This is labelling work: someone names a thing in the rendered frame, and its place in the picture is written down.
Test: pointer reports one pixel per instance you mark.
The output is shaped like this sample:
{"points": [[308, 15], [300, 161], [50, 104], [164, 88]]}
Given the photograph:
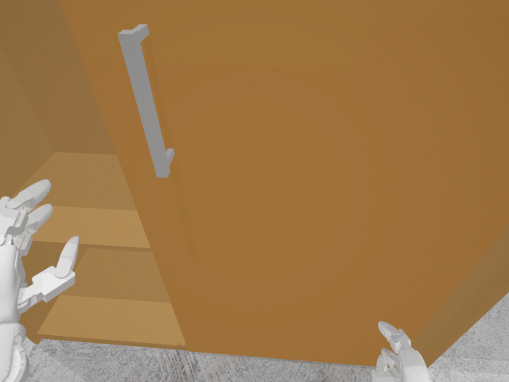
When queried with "robot left hand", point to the robot left hand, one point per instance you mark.
{"points": [[16, 230]]}

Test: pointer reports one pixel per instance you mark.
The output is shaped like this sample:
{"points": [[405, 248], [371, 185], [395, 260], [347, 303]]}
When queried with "robot right hand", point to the robot right hand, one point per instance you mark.
{"points": [[407, 366]]}

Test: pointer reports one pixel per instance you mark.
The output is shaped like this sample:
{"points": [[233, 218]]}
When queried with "left robot forearm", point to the left robot forearm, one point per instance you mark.
{"points": [[14, 363]]}

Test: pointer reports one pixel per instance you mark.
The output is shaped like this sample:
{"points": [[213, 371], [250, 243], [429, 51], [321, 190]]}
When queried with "wardrobe door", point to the wardrobe door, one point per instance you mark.
{"points": [[494, 256], [337, 162]]}

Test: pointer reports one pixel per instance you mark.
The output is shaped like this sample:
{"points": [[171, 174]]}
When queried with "handle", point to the handle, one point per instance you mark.
{"points": [[136, 67]]}

